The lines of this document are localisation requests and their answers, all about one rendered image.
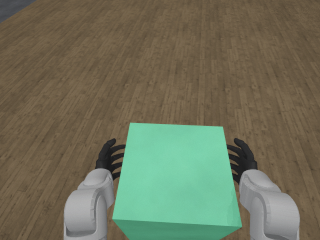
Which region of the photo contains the right robot forearm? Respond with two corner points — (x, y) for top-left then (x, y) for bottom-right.
(239, 169), (300, 240)

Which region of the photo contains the left robot forearm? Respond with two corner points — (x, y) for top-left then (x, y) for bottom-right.
(63, 168), (115, 240)

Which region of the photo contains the robot right hand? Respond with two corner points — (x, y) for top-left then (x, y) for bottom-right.
(226, 138), (258, 185)

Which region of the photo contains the robot left hand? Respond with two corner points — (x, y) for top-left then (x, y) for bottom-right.
(95, 138), (126, 181)

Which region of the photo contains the carton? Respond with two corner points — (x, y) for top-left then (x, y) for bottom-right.
(112, 122), (242, 240)

